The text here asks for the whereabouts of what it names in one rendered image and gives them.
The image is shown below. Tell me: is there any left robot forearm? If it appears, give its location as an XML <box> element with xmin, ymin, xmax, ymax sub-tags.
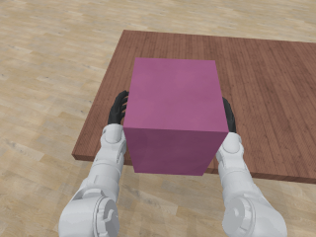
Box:
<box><xmin>58</xmin><ymin>123</ymin><xmax>126</xmax><ymax>236</ymax></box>

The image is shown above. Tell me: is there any right robot forearm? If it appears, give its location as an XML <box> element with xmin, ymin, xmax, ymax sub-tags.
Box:
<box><xmin>215</xmin><ymin>132</ymin><xmax>274</xmax><ymax>209</ymax></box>

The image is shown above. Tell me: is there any carton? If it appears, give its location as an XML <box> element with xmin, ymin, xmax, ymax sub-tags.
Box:
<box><xmin>122</xmin><ymin>57</ymin><xmax>229</xmax><ymax>176</ymax></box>

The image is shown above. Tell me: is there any robot left upper arm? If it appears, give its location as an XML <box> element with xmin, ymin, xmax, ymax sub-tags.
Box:
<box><xmin>58</xmin><ymin>196</ymin><xmax>120</xmax><ymax>237</ymax></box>

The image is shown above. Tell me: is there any table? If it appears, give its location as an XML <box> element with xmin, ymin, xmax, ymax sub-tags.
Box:
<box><xmin>71</xmin><ymin>30</ymin><xmax>316</xmax><ymax>185</ymax></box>

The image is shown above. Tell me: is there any robot right hand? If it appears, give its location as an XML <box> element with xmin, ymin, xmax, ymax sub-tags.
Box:
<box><xmin>222</xmin><ymin>97</ymin><xmax>237</xmax><ymax>133</ymax></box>

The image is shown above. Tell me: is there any robot left hand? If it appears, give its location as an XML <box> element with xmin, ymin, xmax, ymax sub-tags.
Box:
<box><xmin>107</xmin><ymin>90</ymin><xmax>129</xmax><ymax>125</ymax></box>

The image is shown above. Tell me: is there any robot right upper arm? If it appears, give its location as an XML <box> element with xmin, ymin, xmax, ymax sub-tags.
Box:
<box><xmin>221</xmin><ymin>197</ymin><xmax>287</xmax><ymax>237</ymax></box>

